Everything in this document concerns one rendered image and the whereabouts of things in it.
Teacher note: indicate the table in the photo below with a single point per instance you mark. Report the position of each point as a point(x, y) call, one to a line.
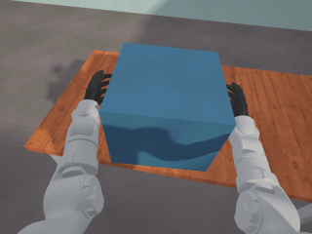
point(280, 104)

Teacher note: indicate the robot right hand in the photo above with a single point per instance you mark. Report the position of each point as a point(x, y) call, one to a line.
point(238, 101)

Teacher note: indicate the robot left forearm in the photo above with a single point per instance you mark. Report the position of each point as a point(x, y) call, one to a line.
point(81, 144)

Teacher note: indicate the carton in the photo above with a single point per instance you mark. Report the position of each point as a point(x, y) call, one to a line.
point(166, 107)

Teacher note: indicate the robot right forearm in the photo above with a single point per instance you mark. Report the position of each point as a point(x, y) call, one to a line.
point(250, 161)

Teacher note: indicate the right robot upper arm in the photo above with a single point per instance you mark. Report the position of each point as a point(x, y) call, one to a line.
point(259, 212)

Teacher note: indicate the left robot upper arm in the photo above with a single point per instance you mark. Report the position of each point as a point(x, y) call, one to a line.
point(70, 204)

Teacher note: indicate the robot left hand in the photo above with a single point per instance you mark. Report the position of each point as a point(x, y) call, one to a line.
point(94, 90)

